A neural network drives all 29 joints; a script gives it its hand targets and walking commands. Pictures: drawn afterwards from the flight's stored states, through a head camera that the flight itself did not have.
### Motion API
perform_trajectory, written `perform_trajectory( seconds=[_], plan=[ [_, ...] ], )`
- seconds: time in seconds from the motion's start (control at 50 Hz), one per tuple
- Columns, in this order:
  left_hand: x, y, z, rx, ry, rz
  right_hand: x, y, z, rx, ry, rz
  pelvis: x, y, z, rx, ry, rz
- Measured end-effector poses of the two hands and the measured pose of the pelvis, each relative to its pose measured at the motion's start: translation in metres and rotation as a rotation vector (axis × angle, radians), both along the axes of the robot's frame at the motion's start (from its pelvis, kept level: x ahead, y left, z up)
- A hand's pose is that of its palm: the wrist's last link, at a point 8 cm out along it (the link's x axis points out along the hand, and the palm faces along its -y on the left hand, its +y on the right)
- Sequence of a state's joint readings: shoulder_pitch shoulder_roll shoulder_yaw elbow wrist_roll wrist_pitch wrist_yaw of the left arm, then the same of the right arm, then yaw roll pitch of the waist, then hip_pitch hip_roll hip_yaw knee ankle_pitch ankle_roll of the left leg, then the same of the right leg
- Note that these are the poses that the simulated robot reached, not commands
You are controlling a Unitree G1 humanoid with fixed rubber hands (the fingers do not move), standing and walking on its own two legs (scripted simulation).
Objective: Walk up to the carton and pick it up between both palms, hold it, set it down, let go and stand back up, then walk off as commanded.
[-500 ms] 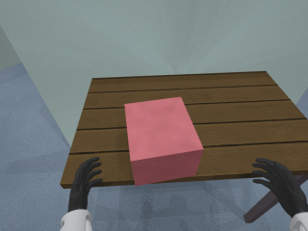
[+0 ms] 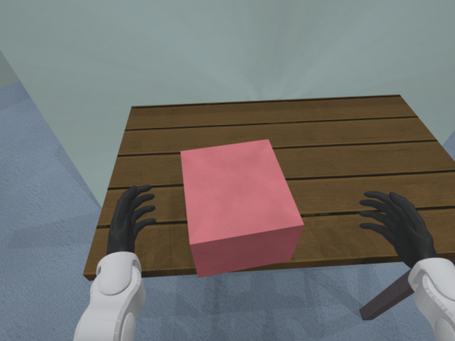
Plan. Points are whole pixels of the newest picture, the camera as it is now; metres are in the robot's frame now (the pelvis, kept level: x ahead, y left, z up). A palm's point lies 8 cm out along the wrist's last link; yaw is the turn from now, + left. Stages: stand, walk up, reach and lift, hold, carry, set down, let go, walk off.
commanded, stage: reach and lift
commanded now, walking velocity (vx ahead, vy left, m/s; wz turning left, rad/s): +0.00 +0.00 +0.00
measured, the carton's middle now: (234, 205) +0.38 +0.02 +0.00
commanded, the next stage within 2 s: none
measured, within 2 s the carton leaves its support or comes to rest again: neither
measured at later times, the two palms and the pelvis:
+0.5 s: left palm (126, 196) +0.30 +0.18 +0.14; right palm (406, 178) +0.34 -0.24 +0.15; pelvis -0.02 +0.00 +0.00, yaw +0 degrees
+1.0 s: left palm (123, 160) +0.36 +0.20 +0.16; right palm (382, 130) +0.41 -0.21 +0.18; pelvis +0.00 +0.00 +0.00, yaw +0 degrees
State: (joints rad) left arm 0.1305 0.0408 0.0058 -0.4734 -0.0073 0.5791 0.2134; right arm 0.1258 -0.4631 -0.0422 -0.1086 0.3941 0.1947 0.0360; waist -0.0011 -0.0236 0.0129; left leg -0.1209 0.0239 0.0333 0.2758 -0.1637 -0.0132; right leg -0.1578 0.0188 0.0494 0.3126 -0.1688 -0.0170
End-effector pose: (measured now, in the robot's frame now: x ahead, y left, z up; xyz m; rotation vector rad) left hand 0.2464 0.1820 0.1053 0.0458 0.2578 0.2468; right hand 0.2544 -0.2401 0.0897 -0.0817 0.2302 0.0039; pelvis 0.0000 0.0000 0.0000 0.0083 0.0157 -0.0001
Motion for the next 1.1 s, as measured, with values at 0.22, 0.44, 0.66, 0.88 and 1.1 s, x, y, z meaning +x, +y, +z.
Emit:
perform_trajectory(
  seconds=[0.22,0.44,0.66,0.88,1.1],
  plan=[
    [0.017,0.004,0.011,-0.01,0.028,0.007,0.037,0.008,0.04,0.002,-0.083,0.018,-0.018,-0.001,0.0,-0.001,-0.024,-0.001],
    [0.046,0.003,0.03,0.009,0.008,-0.008,0.07,0.004,0.056,0.037,-0.071,-0.001,-0.02,-0.001,0.0,-0.001,-0.026,-0.001],
    [0.081,0.007,0.032,0.009,0.03,0.001,0.107,0.009,0.066,0.029,-0.061,0.012,-0.008,0.0,0.0,-0.002,-0.01,-0.001],
    [0.103,0.014,0.047,0.024,0.006,0.005,0.139,0.019,0.084,0.046,-0.059,0.029,-0.003,0.0,0.0,-0.002,-0.003,-0.001],
    [0.12,0.016,0.052,0.027,0.005,0.008,0.159,0.035,0.091,0.081,-0.042,0.037,-0.005,-0.001,0.0,-0.002,-0.006,-0.001]
  ],
)
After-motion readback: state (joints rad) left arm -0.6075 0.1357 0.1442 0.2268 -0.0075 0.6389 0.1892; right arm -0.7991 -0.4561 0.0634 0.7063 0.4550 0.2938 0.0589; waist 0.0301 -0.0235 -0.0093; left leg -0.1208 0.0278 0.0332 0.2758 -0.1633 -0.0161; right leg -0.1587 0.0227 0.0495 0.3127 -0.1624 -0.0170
